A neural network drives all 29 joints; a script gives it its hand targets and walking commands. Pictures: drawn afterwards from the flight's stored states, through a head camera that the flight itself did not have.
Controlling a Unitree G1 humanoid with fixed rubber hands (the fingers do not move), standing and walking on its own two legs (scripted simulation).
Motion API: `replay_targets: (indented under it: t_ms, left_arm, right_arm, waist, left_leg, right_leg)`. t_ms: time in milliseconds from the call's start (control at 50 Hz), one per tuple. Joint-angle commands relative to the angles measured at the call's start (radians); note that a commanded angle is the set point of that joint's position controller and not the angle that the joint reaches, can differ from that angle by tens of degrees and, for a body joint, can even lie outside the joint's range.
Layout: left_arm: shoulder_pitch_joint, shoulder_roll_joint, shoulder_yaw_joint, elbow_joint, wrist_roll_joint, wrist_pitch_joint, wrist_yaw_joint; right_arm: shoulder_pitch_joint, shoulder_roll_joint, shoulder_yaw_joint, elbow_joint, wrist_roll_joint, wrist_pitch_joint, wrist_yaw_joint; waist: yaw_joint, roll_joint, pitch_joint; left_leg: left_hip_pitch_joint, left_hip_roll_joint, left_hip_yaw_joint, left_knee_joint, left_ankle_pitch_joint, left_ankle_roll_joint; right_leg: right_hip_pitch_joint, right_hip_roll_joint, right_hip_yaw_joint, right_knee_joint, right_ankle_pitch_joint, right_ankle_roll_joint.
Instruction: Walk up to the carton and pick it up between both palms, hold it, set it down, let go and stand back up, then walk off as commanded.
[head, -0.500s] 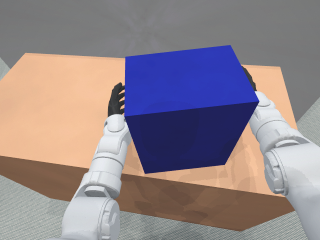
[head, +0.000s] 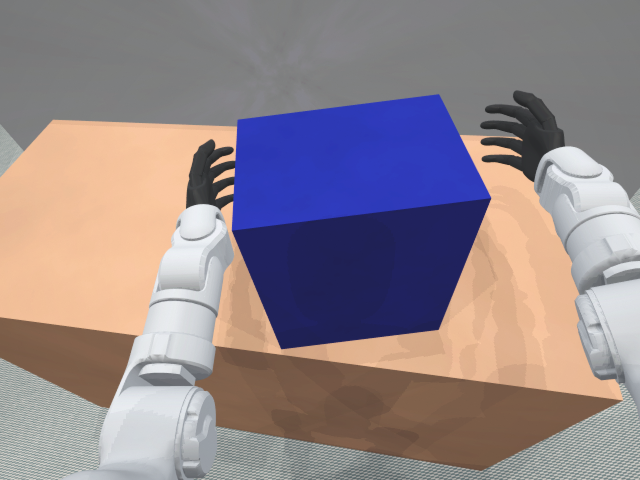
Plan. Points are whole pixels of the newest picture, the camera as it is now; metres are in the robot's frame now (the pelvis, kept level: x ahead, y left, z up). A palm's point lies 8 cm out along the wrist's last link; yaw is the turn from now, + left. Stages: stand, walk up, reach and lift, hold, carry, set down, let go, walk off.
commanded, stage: set down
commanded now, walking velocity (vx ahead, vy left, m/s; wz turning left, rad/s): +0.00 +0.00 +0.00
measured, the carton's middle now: (350, 237) +0.39 +0.06 +0.07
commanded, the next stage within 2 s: none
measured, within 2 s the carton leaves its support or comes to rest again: neither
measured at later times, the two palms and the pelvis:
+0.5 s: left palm (174, 157) +0.36 +0.24 +0.21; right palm (590, 92) +0.48 -0.16 +0.23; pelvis -0.01 +0.01 +0.00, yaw +0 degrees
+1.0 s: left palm (178, 220) +0.32 +0.23 +0.16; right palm (595, 185) +0.43 -0.19 +0.15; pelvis -0.01 +0.00 +0.00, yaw +1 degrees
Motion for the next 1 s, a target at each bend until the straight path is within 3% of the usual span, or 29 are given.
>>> replay_targets:
  t_ms: [0,40,80,160,180,200,220,300,320,360,380,400,420,480,520,540,580,600,620,660,680,740,760,820,840,900,920,940,980]
  left_arm:
    - [-0.386,0.107,0.001,-0.203,-0.014,0.035,0.013]
    - [-0.415,0.125,0.015,-0.336,-0.037,0.099,0.025]
    - [-0.432,0.142,0.036,-0.474,-0.019,0.162,0.032]
    - [-0.359,0.126,0.028,-0.281,-0.017,0.254,0.005]
    - [-0.370,0.137,0.039,-0.395,-0.011,0.265,0.011]
    - [-0.367,0.126,0.034,-0.344,-0.016,0.277,0.013]
    - [-0.436,0.166,0.046,-0.469,-0.011,0.288,0.022]
    - [-0.450,0.145,0.019,-0.303,-0.039,0.350,0.033]
    - [-0.503,0.185,0.039,-0.423,-0.043,0.353,0.040]
    - [-0.486,0.157,0.015,-0.332,-0.053,0.369,0.046]
    - [-0.506,0.176,0.012,-0.440,-0.041,0.388,0.052]
    - [-0.490,0.165,0.025,-0.364,-0.049,0.396,0.051]
    - [-0.512,0.178,0.029,-0.476,-0.056,0.407,0.058]
    - [-0.465,0.178,0.052,-0.452,-0.037,0.437,0.053]
    - [-0.488,0.161,0.028,-0.478,-0.038,0.450,0.045]
    - [-0.381,0.146,0.046,-0.460,-0.031,0.458,0.039]
    - [-0.401,0.158,0.059,-0.512,-0.015,0.459,0.032]
    - [-0.332,0.142,0.052,-0.497,0.002,0.447,0.027]
    - [-0.339,0.151,0.064,-0.559,0.000,0.449,0.023]
    - [-0.319,0.121,0.033,-0.553,-0.003,0.441,0.015]
    - [-0.261,0.115,0.067,-0.605,0.022,0.431,0.018]
    - [-0.267,0.128,0.060,-0.680,0.024,0.408,0.018]
    - [-0.308,0.117,0.048,-0.655,0.010,0.414,0.024]
    - [-0.202,0.109,0.039,-0.721,-0.004,0.400,0.025]
    - [-0.213,0.088,0.041,-0.728,-0.004,0.398,0.026]
    - [-0.094,0.089,0.020,-0.719,0.006,0.414,0.012]
    - [-0.139,0.106,0.051,-0.786,0.007,0.411,0.017]
    - [-0.178,0.109,0.026,-0.746,-0.004,0.413,0.018]
    - [-0.126,0.109,0.060,-0.768,0.014,0.410,0.019]
  right_arm:
    - [-0.458,-0.146,-0.028,-0.188,0.019,0.005,0.016]
    - [-0.472,-0.204,-0.044,-0.307,0.041,0.043,0.020]
    - [-0.484,-0.233,-0.057,-0.372,0.062,0.079,0.014]
    - [-0.427,-0.189,-0.029,-0.239,0.038,0.162,0.006]
    - [-0.471,-0.212,-0.057,-0.324,0.053,0.161,0.007]
    - [-0.450,-0.217,-0.053,-0.270,0.057,0.178,0.013]
    - [-0.465,-0.229,-0.065,-0.333,0.059,0.177,0.017]
    - [-0.486,-0.211,-0.039,-0.232,0.074,0.233,0.035]
    - [-0.527,-0.220,-0.043,-0.352,0.099,0.229,0.037]
    - [-0.514,-0.247,-0.049,-0.250,0.087,0.246,0.036]
    - [-0.518,-0.266,-0.079,-0.327,0.089,0.251,0.043]
    - [-0.518,-0.258,-0.044,-0.263,0.093,0.251,0.043]
    - [-0.519,-0.290,-0.070,-0.334,0.103,0.252,0.049]
    - [-0.475,-0.276,-0.031,-0.332,0.114,0.270,0.040]
    - [-0.520,-0.298,-0.056,-0.330,0.118,0.275,0.039]
    - [-0.428,-0.268,-0.017,-0.347,0.129,0.278,0.037]
    - [-0.433,-0.286,-0.043,-0.351,0.125,0.272,0.028]
    - [-0.330,-0.279,-0.036,-0.303,0.108,0.270,0.030]
    - [-0.351,-0.284,-0.044,-0.368,0.106,0.260,0.030]
    - [-0.322,-0.312,-0.057,-0.349,0.102,0.247,0.028]
    - [-0.287,-0.270,-0.027,-0.401,0.112,0.229,0.036]
    - [-0.288,-0.269,-0.059,-0.509,0.107,0.203,0.028]
    - [-0.372,-0.287,-0.074,-0.518,0.095,0.200,0.024]
    - [-0.223,-0.298,-0.113,-0.522,0.082,0.194,0.030]
    - [-0.256,-0.275,-0.090,-0.567,0.090,0.191,0.026]
    - [-0.127,-0.295,-0.124,-0.567,0.070,0.187,0.022]
    - [-0.165,-0.277,-0.115,-0.624,0.074,0.178,0.016]
    - [-0.195,-0.294,-0.134,-0.594,0.070,0.193,0.012]
    - [-0.181,-0.264,-0.124,-0.640,0.089,0.188,0.011]
  waist:
    - [-0.006,-0.133,-0.479]
    - [-0.003,-0.145,-0.601]
    - [-0.002,-0.084,-0.673]
    - [-0.045,-0.189,-0.413]
    - [-0.029,-0.142,-0.494]
    - [-0.042,-0.141,-0.435]
    - [-0.033,-0.092,-0.520]
    - [-0.046,-0.135,-0.360]
    - [-0.010,-0.097,-0.460]
    - [-0.051,-0.100,-0.388]
    - [-0.046,-0.045,-0.480]
    - [-0.045,-0.065,-0.412]
    - [-0.044,-0.051,-0.494]
    - [-0.051,-0.094,-0.451]
    - [-0.058,-0.052,-0.439]
    - [-0.072,-0.128,-0.405]
    - [-0.072,-0.094,-0.408]
    - [-0.099,-0.088,-0.362]
    - [-0.080,-0.084,-0.410]
    - [-0.100,-0.069,-0.345]
    - [-0.068,-0.063,-0.370]
    - [-0.083,-0.082,-0.419]
    - [-0.086,-0.094,-0.400]
    - [-0.107,-0.091,-0.396]
    - [-0.077,-0.108,-0.394]
    - [-0.112,-0.120,-0.372]
    - [-0.088,-0.117,-0.388]
    - [-0.109,-0.115,-0.369]
    - [-0.070,-0.117,-0.343]
  left_leg:
    - [0.014,-0.109,0.090,-0.017,0.202,0.047]
    - [0.111,-0.107,0.086,0.007,0.307,0.039]
    - [0.159,-0.113,0.086,0.019,0.374,0.013]
    - [0.090,-0.114,0.070,-0.024,0.252,0.045]
    - [0.099,-0.115,0.072,-0.026,0.269,0.038]
    - [0.100,-0.111,0.069,-0.024,0.235,0.041]
    - [0.165,-0.110,0.061,-0.021,0.300,0.030]
    - [0.102,-0.110,0.069,-0.043,0.165,0.051]
    - [0.109,-0.109,0.081,-0.049,0.165,0.047]
    - [0.109,-0.108,0.068,-0.047,0.173,0.043]
    - [0.177,-0.108,0.074,-0.047,0.223,0.031]
    - [0.146,-0.105,0.060,-0.033,0.220,0.031]
    - [0.176,-0.101,0.066,-0.044,0.261,0.024]
    - [0.161,-0.105,0.064,-0.046,0.244,0.032]
    - [0.165,-0.106,0.059,-0.052,0.244,0.032]
    - [0.157,-0.107,0.062,-0.058,0.265,0.039]
    - [0.154,-0.111,0.060,-0.069,0.265,0.034]
    - [0.174,-0.103,0.054,-0.074,0.258,0.029]
    - [0.202,-0.108,0.052,-0.069,0.313,0.030]
    - [0.197,-0.112,0.047,-0.066,0.281,0.031]
    - [0.200,-0.112,0.056,-0.066,0.297,0.036]
    - [0.205,-0.124,0.056,-0.059,0.308,0.041]
    - [0.155,-0.121,0.044,-0.047,0.276,0.048]
    - [0.201,-0.118,0.052,-0.069,0.198,0.046]
    - [0.187,-0.117,0.055,-0.069,0.208,0.055]
    - [0.212,-0.113,0.048,-0.068,0.208,0.062]
    - [0.202,-0.116,0.057,-0.066,0.224,0.061]
    - [0.185,-0.112,0.052,-0.061,0.191,0.066]
    - [0.159,-0.115,0.063,-0.074,0.164,0.069]
  right_leg:
    - [0.428,0.013,0.048,0.017,0.115,0.034]
    - [0.449,0.028,0.043,0.023,0.240,0.039]
    - [0.510,0.032,0.040,0.040,0.370,0.035]
    - [0.474,0.019,0.045,0.017,0.278,0.047]
    - [0.501,0.023,0.046,0.023,0.279,0.045]
    - [0.456,0.026,0.048,0.015,0.212,0.040]
    - [0.472,0.030,0.032,0.024,0.255,0.030]
    - [0.381,0.017,0.051,-0.005,0.074,0.028]
    - [0.436,0.008,0.049,0.000,0.112,0.032]
    - [0.382,0.016,0.038,0.002,0.084,0.027]
    - [0.404,0.023,0.029,0.000,0.127,0.023]
    - [0.376,0.024,0.038,-0.005,0.095,0.019]
    - [0.411,0.020,0.032,-0.001,0.158,0.014]
    - [0.443,0.024,0.030,0.001,0.174,0.022]
    - [0.437,0.021,0.033,-0.007,0.169,0.021]
    - [0.497,0.017,0.044,-0.008,0.231,0.026]
    - [0.508,0.020,0.040,-0.006,0.212,0.031]
    - [0.507,0.017,0.037,-0.007,0.212,0.020]
    - [0.520,0.023,0.030,-0.001,0.255,0.017]
    - [0.483,0.020,0.030,-0.011,0.211,0.013]
    - [0.524,0.013,0.032,-0.005,0.233,0.014]
    - [0.524,0.011,0.048,0.011,0.281,0.029]
    - [0.508,0.014,0.046,0.019,0.250,0.023]
    - [0.462,0.013,0.044,-0.002,0.127,0.013]
    - [0.467,0.010,0.050,-0.004,0.116,0.015]
    - [0.475,0.009,0.051,-0.009,0.133,0.020]
    - [0.495,0.007,0.052,0.000,0.153,0.025]
    - [0.458,0.009,0.047,0.001,0.122,0.025]
    - [0.477,0.004,0.069,-0.009,0.084,0.024]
